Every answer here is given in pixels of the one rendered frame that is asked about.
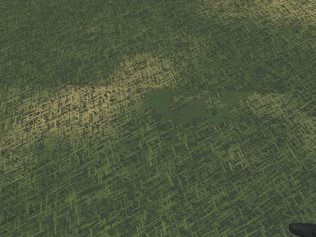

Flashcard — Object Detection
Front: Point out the right robot hand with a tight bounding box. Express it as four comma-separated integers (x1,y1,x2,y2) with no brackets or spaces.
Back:
288,222,316,237

